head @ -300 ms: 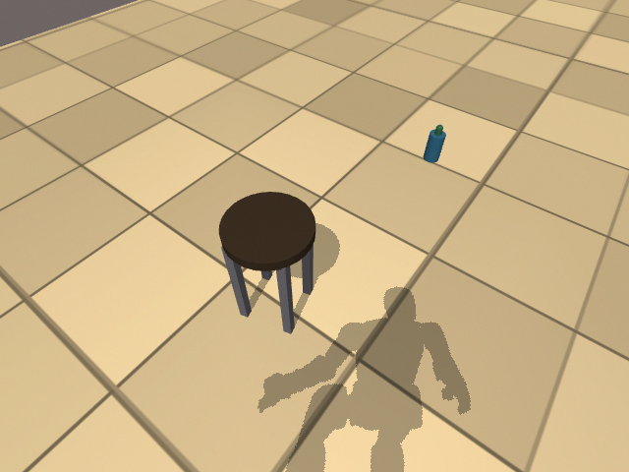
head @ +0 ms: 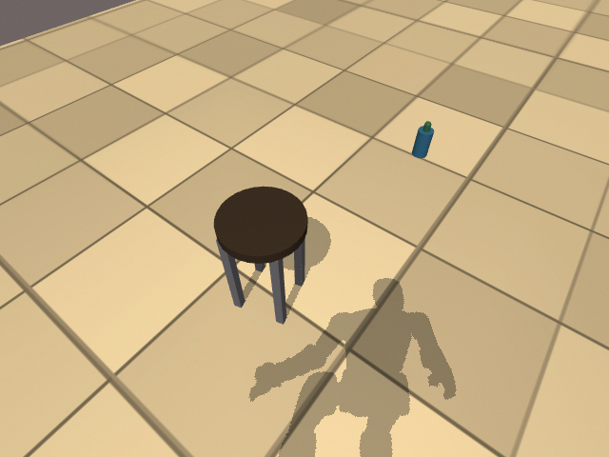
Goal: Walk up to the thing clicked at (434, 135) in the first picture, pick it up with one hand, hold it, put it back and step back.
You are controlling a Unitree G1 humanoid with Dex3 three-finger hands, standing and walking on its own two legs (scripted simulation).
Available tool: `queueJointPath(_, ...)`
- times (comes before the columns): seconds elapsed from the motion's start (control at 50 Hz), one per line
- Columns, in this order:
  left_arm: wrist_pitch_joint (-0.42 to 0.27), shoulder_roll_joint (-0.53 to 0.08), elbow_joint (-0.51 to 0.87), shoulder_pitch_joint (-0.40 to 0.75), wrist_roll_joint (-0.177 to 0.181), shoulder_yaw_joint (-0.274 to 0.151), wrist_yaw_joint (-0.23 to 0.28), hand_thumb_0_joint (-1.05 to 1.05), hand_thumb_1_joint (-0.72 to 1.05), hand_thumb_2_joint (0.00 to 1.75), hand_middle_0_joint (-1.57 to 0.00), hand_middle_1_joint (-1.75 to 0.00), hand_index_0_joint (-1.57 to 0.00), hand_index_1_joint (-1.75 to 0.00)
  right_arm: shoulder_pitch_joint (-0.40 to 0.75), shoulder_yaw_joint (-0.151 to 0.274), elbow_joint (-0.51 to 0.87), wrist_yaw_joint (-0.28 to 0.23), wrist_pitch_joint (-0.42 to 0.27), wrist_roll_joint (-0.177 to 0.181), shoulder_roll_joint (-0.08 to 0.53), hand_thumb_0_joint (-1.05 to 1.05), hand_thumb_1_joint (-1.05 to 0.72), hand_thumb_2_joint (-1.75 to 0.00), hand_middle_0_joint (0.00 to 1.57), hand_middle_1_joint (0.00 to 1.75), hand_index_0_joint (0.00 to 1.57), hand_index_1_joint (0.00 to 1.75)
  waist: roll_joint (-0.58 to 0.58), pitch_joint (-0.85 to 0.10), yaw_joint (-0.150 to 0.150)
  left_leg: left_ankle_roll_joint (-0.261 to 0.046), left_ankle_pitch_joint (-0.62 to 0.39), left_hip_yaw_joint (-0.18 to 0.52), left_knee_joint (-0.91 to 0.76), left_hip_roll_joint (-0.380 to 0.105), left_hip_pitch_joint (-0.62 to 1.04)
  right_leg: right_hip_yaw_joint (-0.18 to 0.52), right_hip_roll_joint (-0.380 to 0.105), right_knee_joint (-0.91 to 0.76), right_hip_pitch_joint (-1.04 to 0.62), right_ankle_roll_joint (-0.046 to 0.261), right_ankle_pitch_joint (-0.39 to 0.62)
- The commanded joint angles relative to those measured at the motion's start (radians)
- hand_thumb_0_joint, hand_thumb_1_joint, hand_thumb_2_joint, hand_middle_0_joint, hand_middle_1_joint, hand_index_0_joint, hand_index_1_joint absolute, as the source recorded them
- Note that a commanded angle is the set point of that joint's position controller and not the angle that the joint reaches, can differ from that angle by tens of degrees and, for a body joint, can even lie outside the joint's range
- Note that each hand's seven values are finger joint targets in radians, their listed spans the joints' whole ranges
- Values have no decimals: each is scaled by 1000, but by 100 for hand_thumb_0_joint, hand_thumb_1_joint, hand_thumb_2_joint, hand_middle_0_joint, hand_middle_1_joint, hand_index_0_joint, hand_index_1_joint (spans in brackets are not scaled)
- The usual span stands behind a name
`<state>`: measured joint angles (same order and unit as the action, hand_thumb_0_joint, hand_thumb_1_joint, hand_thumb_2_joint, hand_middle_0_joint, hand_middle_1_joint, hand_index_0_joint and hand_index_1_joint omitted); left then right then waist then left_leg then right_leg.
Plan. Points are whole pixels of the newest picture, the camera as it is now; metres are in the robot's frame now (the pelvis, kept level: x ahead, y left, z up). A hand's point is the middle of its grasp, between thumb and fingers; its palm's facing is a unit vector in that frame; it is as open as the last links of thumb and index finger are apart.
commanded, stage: stand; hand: left
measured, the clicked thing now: (423, 138) +1.67 -0.61 -0.68
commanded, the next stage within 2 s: walk up in 0.82 s
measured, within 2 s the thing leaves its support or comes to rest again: neither
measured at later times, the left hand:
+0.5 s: hand out of the picture +0.08 +0.25 -0.16, palm faces -0.02 -0.94 -0.33, open 7.4 cm
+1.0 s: hand out of the picture +0.12 +0.26 -0.14, palm faces -0.13 -0.93 -0.34, open 7.4 cm
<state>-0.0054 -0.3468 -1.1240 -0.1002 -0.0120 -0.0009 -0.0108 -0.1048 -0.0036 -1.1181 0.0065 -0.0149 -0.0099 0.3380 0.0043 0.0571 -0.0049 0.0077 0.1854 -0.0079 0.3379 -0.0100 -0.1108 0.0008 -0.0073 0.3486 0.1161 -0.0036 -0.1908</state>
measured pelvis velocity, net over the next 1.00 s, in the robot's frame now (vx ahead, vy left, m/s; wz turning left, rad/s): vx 0.02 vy -0.02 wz -0.11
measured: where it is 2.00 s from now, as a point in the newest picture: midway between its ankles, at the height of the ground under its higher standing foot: (381, 372)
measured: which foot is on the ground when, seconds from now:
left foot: down 0.00-1.00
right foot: down 0.00-0.86, up 0.88-1.00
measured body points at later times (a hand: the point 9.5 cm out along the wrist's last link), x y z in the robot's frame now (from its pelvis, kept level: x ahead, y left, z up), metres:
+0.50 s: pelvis +0.00 +0.00 +0.00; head +0.01 +0.00 +0.45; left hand +0.08 +0.30 -0.13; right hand +0.08 -0.30 -0.13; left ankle +0.00 +0.12 -0.75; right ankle +0.00 -0.12 -0.75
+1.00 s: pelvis +0.02 -0.02 +0.00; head +0.02 -0.02 +0.45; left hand +0.12 +0.31 -0.12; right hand +0.07 -0.35 -0.12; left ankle +0.00 +0.12 -0.75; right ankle +0.04 -0.16 -0.70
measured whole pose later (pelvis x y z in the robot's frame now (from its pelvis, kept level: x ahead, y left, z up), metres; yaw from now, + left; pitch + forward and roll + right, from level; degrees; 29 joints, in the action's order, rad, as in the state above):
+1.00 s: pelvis +0.02 -0.02 +0.00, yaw -6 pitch -1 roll +1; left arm 0.03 -0.43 -1.02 -0.20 -0.05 -0.09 -0.12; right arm -0.20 0.08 -1.01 0.03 -0.08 -0.04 0.39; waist 0.02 0.02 0.00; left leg -0.01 0.26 -0.11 0.35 -0.06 -0.07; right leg 0.02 -0.07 0.87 0.43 0.01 -0.37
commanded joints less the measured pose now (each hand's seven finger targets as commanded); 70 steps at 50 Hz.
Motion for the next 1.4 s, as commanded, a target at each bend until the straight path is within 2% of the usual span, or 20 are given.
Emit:
queueJointPath(0.0, -29, -205, 56, 42, 5, -35, 19, 0, 90, 90, -20, -30, -20, -30, 31, 42, 61, -16, -19, 3, 211, 0, -90, -90, 20, 30, 20, 30, -3, -76, 6, -34, -138, 98, -47, -114, 16, 96, -115, -62, -5, 30, 149)
queueJointPath(0.78, -27, -218, 61, 22, 2, -39, 20, 0, 90, 90, -20, -30, -20, -30, 23, 40, 62, -17, -16, 3, 218, 0, -90, -90, 20, 30, 20, 30, 0, -76, 6, -34, -135, 103, -59, -118, 31, 91, -119, -70, -6, 30, 137)
queueJointPath(0.8, -21, -321, 170, -3, -28, -125, -32, 0, 90, 90, -20, -30, -20, -30, -36, 133, 142, -3, -48, -25, 359, 0, -90, -90, 20, 30, 20, 30, 26, -164, 34, -99, 338, 90, 40, -131, 179, 141, -58, 33, 183, 63, -314)
queueJointPath(0.82, -11, -287, 188, 84, -32, -117, -53, 0, 90, 90, -20, -30, -20, -30, -96, 154, 116, 0, -57, -31, 383, 0, -90, -90, 20, 30, 20, 30, -56, -88, 85, -145, 532, 170, -17, -205, 276, 89, -39, 144, 458, 53, -398)
queueJointPath(0.84, -5, -254, 228, 152, -33, -113, -66, 0, 90, 90, -20, -30, -20, -30, -130, 173, 117, -4, -64, -31, 427, 0, -90, -90, 20, 30, 20, 30, -215, -32, 118, -215, 669, 360, -180, -375, 273, 11, -18, 431, 606, 26, -278)
queueJointPath(0.86, -5, -271, 252, 183, -45, -116, -75, 0, 90, 90, -20, -30, -20, -30, -111, 177, 140, -5, -72, -26, 424, 0, -90, -90, 20, 30, 20, 30, -141, 10, 117, -257, 585, 400, -226, -477, 202, 65, -85, 542, 662, 17, -261)
queueJointPath(0.88, -10, -275, 260, 157, -39, -119, -82, 0, 90, 90, -20, -30, -20, -30, -94, 174, 158, -6, -79, -25, 415, 0, -90, -90, 20, 30, 20, 30, -80, 18, 96, -256, 527, 398, -238, -485, 151, 104, -107, 578, 634, 16, -240)
queueJointPath(0.92, -15, -282, 248, 81, -30, -127, -101, 0, 90, 90, -20, -30, -20, -30, -63, 170, 187, -5, -92, -29, 382, 0, -90, -90, 20, 30, 20, 30, -62, -12, 48, -222, 492, 297, -237, -418, 133, 123, -146, 586, 578, 15, -198)
queueJointPath(0.96, -7, -268, 240, 7, -20, -131, -125, 0, 90, 90, -20, -30, -20, -30, 7, 170, 214, 5, -94, -35, 374, 0, -90, -90, 20, 30, 20, 30, -137, -5, 9, -201, 440, 155, -232, -369, 83, 59, -146, 525, 505, 1, -179)
queueJointPath(1.04, -9, -255, 252, 38, -17, -136, -142, 0, 90, 90, -20, -30, -20, -30, 11, 172, 230, 21, -95, -42, 372, 0, -90, -90, 20, 30, 20, 30, -170, 43, 15, -153, 364, -44, -175, -275, -59, -22, -129, 354, 331, -3, -85)
queueJointPath(1.1, -15, -264, 223, -55, -20, -141, -134, 0, 90, 90, -20, -30, -20, -30, 45, 169, 234, 25, -85, -39, 379, 0, -90, -90, 20, 30, 20, 30, -149, 17, -28, -144, 388, -113, -50, -260, -148, -113, -90, 321, 158, 5, -34)
queueJointPath(1.12, -18, -270, 199, -116, -23, -148, -127, 0, 90, 90, -20, -30, -20, -30, 60, 167, 239, 24, -78, -35, 378, 0, -90, -90, 20, 30, 20, 30, -103, -2, -68, -137, 405, -135, 37, -256, -206, -140, -69, 288, 57, 14, 0)
queueJointPath(1.14, -26, -303, 172, -196, -28, -162, -115, 0, 90, 90, -20, -30, -20, -30, 51, 156, 243, 23, -71, -37, 350, 0, -90, -90, 20, 30, 20, 30, 15, -38, -106, -124, 342, -167, 226, -203, -269, -146, -27, 281, -53, 17, -47)
queueJointPath(1.16, -38, -360, 134, -350, -25, -192, -93, 0, 90, 90, -20, -30, -20, -30, 18, 131, 246, 25, -65, -40, 290, 0, -90, -90, 20, 30, 20, 30, 220, -103, -183, -93, 245, -201, 581, -125, -380, -58, -16, 207, -227, 51, -200)
queueJointPath(1.18, -44, -446, 138, -426, -28, -214, -71, 0, 90, 90, -20, -30, -20, -30, 9, 90, 289, 31, -67, -26, 192, 0, -90, -90, 20, 30, 20, 30, 472, -57, -205, -45, 425, -180, 876, 1, -614, 333, -197, -28, -232, 106, -536)
queueJointPath(1.2, -47, -480, 178, -349, -6, -204, -71, 0, 90, 90, -20, -30, -20, -30, 9, 103, 313, 36, -69, -12, 270, 0, -90, -90, 20, 30, 20, 30, 344, -26, -143, -20, 383, -50, 917, -4, -646, 737, -359, -266, -138, 201, -712)
queueJointPath(1.22, -48, -503, 214, -257, 8, -203, -70, 0, 90, 90, -20, -30, -20, -30, 26, 121, 298, 32, -71, -15, 333, 0, -90, -90, 20, 30, 20, 30, 216, 34, -112, -15, 329, 4, 913, -71, -602, 797, -399, -282, -30, 247, -747)
queueJointPath(1.26, -58, -433, 240, -157, 15, -180, -50, 0, 90, 90, -20, -30, -20, -30, 7, 128, 258, 42, -74, 7, 344, 0, -90, -90, 20, 30, 20, 30, 113, 51, -49, -34, 186, 54, 887, -141, -554, 559, -309, -212, 32, 209, -521)
queueJointPath(1.3, -70, -382, 248, -136, 15, -163, -43, 0, 90, 90, -20, -30, -20, -30, -95, 122, 231, 48, -66, 13, 315, 0, -90, -90, 20, 30, 20, 30, 147, 15, -8, -45, 119, 47, 752, -152, -456, 358, -212, -142, 54, 162, -345)
queueJointPath(1.38, -86, -346, 293, -132, 13, -146, -45, 0, 90, 90, -20, -30, -20, -30, -90, 133, 265, 68, -56, -7, 309, 0, -90, -90, 20, 30, 20, 30, 115, 45, -3, -7, 75, 0, 554, -136, -419, 255, -193, -177, 146, 199, -347)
